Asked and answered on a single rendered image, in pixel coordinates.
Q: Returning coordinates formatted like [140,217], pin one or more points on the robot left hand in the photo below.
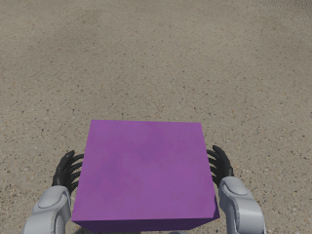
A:
[64,172]

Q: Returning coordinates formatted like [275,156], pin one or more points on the left robot forearm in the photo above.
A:
[51,213]

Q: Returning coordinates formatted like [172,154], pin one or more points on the right robot forearm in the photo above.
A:
[243,214]

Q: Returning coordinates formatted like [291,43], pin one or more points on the robot right hand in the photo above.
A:
[222,167]

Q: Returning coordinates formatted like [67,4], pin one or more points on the carton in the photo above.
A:
[142,176]

